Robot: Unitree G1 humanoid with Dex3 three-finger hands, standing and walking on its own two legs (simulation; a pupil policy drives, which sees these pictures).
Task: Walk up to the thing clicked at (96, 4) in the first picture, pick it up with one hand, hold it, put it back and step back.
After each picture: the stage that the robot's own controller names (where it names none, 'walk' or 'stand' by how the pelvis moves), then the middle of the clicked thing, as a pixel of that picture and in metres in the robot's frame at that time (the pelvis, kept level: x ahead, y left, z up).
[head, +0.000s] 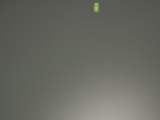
stand; (96, 7) +2.16 -0.26 -0.72
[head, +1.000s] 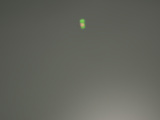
walk; (82, 23) +2.03 +0.10 -0.70
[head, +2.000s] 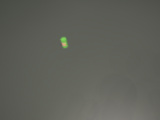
walk; (64, 42) +1.40 +0.31 -0.72
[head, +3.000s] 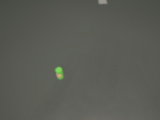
walk; (59, 73) +0.91 +0.29 -0.71
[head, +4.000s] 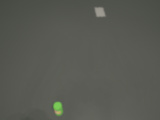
walk; (58, 108) +0.56 +0.19 -0.70
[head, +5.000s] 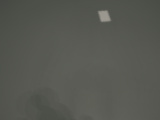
stand; out of the picture +0.33 +0.19 -0.69
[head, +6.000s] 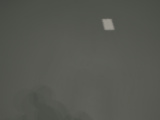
stand; out of the picture +0.30 +0.18 -0.72
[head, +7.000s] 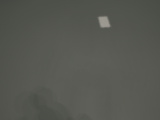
stand; out of the picture +0.31 +0.19 -0.72
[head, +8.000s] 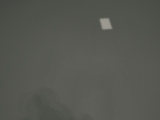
stand; out of the picture +0.30 +0.19 -0.73
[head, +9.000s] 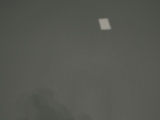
stand; out of the picture +0.29 +0.19 -0.73
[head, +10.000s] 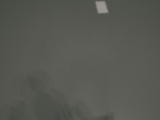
go down; out of the picture +0.31 +0.19 -0.71
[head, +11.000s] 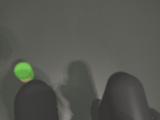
go down; (24, 72) +0.39 +0.21 -0.29
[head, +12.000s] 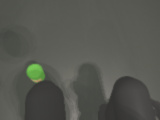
close in; (36, 73) +0.39 +0.20 -0.31
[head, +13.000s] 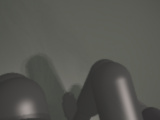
close in; out of the picture +0.38 +0.24 -0.22
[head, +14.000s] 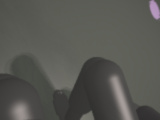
close; out of the picture +0.38 +0.25 -0.22
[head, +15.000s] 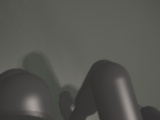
lift; out of the picture +0.34 +0.23 -0.21
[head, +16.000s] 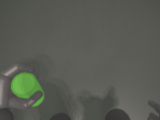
lift; (29, 90) +0.31 +0.18 +0.00
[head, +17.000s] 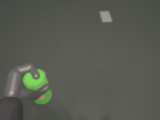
hold; (38, 87) +0.33 +0.16 +0.04
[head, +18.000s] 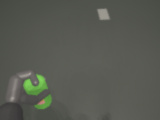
hold; (38, 92) +0.32 +0.17 +0.01
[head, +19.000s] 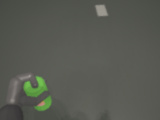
crouch; (38, 94) +0.32 +0.17 -0.01
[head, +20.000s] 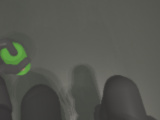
lower; (17, 60) +0.42 +0.20 -0.10
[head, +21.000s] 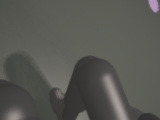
lower; out of the picture +0.42 +0.26 -0.22
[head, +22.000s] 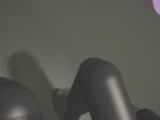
lower; out of the picture +0.40 +0.25 -0.23
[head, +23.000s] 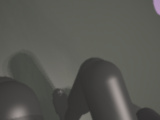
lower; out of the picture +0.40 +0.26 -0.22
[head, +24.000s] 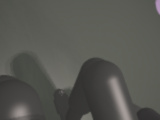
lower; out of the picture +0.39 +0.25 -0.22
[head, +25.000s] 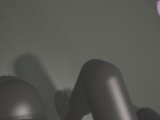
open; out of the picture +0.38 +0.23 -0.23
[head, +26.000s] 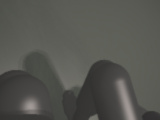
stand; out of the picture +0.37 +0.22 -0.23
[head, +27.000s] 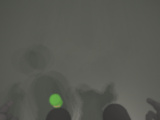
walk; (56, 101) +0.36 +0.16 -0.51
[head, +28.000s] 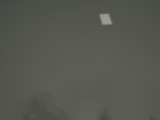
stand; out of the picture +0.32 +0.15 -0.66
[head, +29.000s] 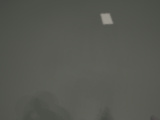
stand; out of the picture +0.32 +0.16 -0.66
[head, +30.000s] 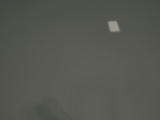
stand; out of the picture +0.34 +0.14 -0.72
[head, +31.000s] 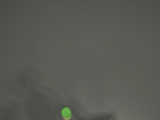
walk; (66, 114) +0.38 +0.12 -0.70
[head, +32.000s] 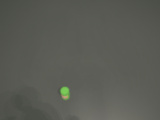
walk; (65, 93) +0.56 +0.14 -0.69
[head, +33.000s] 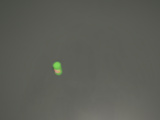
walk; (57, 68) +0.85 +0.26 -0.69
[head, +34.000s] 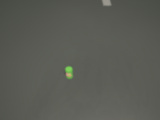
stand; (69, 72) +0.94 +0.14 -0.71
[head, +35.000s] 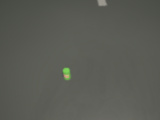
stand; (66, 73) +0.95 +0.18 -0.73
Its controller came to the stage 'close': yes
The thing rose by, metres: 0.72
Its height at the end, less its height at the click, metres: +0.00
